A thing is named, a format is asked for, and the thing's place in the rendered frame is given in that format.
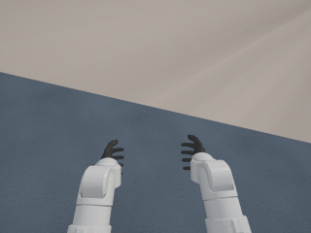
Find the left robot forearm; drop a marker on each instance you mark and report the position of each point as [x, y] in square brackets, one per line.
[95, 197]

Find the right robot forearm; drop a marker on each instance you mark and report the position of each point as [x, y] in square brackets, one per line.
[222, 207]

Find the robot left hand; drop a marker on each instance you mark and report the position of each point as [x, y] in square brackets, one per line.
[110, 150]

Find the robot right hand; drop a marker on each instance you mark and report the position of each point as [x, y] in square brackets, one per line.
[196, 145]

